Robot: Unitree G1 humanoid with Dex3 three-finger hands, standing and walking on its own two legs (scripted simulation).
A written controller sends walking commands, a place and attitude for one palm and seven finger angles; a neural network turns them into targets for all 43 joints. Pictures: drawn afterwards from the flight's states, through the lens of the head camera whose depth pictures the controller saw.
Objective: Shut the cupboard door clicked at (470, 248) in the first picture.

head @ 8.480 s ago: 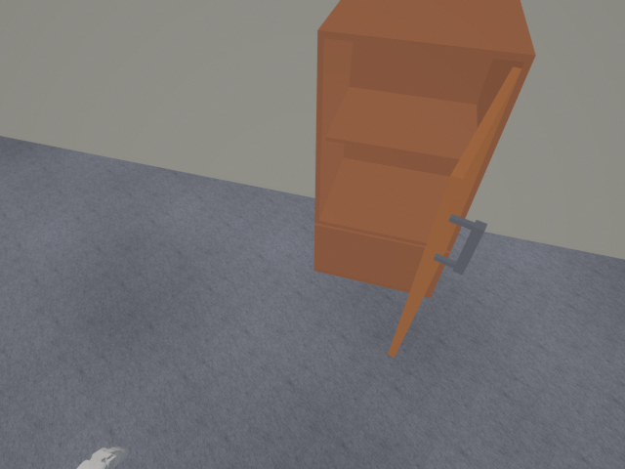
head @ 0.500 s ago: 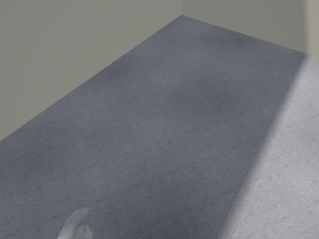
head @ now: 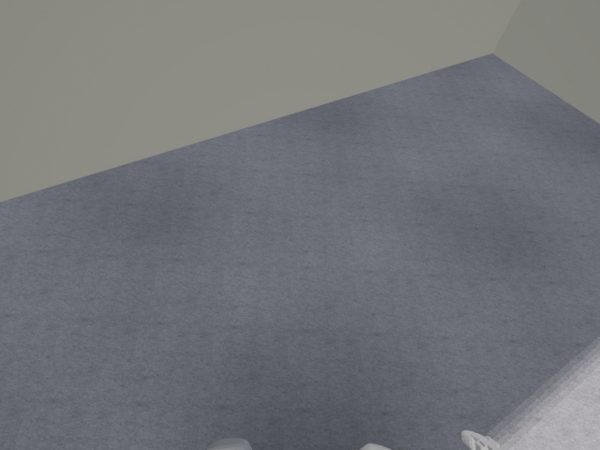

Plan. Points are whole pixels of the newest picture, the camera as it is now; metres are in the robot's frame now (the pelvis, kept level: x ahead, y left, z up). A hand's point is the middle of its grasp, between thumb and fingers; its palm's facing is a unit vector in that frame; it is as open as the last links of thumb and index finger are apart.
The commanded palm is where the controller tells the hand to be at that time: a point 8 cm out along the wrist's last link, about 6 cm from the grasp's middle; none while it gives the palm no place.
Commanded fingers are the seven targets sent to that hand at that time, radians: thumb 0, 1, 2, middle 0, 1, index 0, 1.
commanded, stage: walk to a spot facing it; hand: left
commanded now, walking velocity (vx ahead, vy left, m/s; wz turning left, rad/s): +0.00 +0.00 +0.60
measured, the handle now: out of the picture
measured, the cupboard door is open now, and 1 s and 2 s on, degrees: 74 74 74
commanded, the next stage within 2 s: none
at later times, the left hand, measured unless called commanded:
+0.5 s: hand out of the picture +0.08 +0.21 -0.13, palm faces +0.29 -0.92 -0.28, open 7.4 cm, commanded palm none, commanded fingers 0.00 0.90 0.90 -0.20 -0.30 -0.20 -0.30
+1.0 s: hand out of the picture -0.14 +0.16 -0.16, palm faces +0.65 -0.73 -0.23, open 7.4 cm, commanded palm none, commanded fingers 0.00 0.90 0.90 -0.20 -0.30 -0.20 -0.30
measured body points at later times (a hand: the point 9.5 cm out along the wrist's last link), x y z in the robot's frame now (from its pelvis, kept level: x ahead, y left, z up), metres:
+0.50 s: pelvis -0.01 -0.02 +0.01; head +0.03 -0.03 +0.46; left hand +0.06 +0.26 -0.11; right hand +0.10 -0.26 -0.14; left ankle +0.01 +0.09 -0.72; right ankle +0.02 -0.15 -0.72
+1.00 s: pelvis +0.05 +0.07 +0.00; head +0.08 +0.11 +0.44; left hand -0.18 +0.20 -0.15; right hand +0.32 -0.05 -0.12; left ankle +0.04 +0.19 -0.72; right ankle +0.02 -0.15 -0.72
